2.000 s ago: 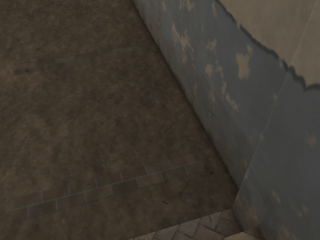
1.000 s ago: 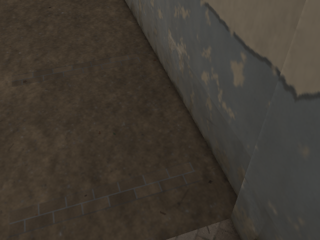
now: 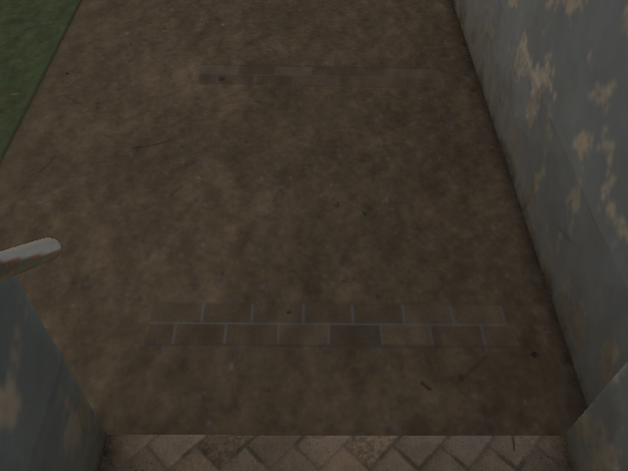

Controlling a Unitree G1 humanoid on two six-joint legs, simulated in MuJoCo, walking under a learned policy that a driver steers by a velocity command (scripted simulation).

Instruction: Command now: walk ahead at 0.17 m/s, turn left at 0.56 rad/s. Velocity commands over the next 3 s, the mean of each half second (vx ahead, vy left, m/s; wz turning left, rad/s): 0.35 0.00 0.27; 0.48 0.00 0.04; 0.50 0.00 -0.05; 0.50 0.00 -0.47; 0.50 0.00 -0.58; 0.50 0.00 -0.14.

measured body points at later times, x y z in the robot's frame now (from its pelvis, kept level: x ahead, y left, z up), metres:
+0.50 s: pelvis +0.14 -0.03 -0.15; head +0.14 -0.04 +0.30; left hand +0.23 +0.21 -0.28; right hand +0.03 -0.24 -0.29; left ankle +0.01 +0.11 -0.67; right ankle +0.19 -0.13 -0.90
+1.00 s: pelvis +0.36 +0.02 -0.33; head +0.36 +0.02 +0.12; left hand +0.17 +0.15 -0.47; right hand +0.58 -0.13 -0.45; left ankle +0.46 +0.14 -1.08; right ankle +0.20 -0.15 -0.90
